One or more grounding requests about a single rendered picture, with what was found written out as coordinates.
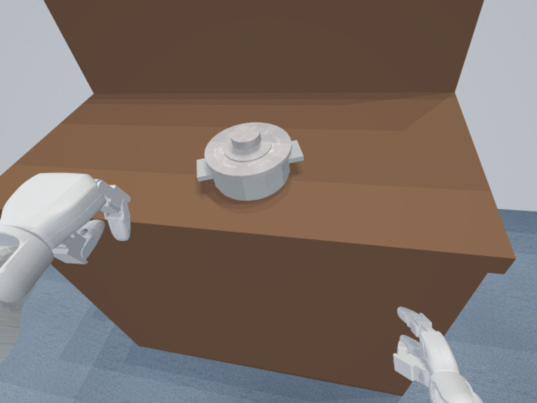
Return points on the left robot forearm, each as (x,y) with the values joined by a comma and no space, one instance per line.
(24,257)

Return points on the table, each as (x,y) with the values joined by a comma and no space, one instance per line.
(390,206)

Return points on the right robot forearm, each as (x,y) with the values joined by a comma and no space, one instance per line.
(451,387)

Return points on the knob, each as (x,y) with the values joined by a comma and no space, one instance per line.
(245,137)

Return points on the left robot hand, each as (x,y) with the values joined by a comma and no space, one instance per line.
(57,206)

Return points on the pot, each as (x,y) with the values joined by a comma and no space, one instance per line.
(251,189)

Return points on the lid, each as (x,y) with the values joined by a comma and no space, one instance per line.
(241,164)

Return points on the right robot hand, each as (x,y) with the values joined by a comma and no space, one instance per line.
(419,360)

